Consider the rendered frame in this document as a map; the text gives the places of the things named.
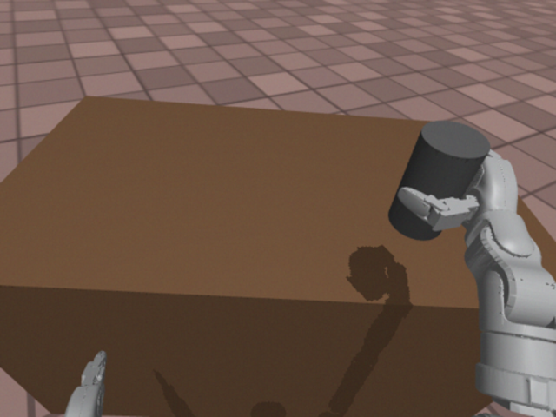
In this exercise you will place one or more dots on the right robot arm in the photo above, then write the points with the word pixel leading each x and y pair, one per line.
pixel 517 314

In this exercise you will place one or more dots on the right robot hand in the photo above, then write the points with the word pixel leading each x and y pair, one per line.
pixel 494 187

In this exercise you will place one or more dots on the left robot hand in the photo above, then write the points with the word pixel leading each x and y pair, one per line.
pixel 87 400

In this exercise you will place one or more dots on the can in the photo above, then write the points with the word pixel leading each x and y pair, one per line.
pixel 445 159

